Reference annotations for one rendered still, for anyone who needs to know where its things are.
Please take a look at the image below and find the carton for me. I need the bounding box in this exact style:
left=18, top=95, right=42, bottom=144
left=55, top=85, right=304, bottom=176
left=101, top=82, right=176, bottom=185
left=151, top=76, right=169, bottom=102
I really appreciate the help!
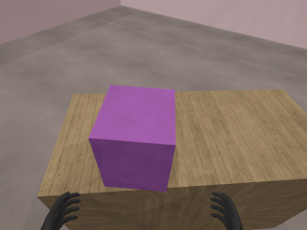
left=88, top=84, right=176, bottom=192

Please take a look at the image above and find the right robot hand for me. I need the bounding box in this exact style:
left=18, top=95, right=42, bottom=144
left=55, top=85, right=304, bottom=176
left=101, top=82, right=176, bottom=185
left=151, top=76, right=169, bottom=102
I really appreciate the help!
left=210, top=192, right=244, bottom=230

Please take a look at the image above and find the left robot hand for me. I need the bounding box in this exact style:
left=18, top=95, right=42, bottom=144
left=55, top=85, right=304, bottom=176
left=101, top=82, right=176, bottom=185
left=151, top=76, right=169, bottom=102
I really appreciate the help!
left=40, top=191, right=81, bottom=230

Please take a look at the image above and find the pedestal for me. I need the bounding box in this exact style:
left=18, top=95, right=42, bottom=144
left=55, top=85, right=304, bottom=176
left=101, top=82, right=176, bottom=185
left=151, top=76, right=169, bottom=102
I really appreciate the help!
left=36, top=89, right=307, bottom=230

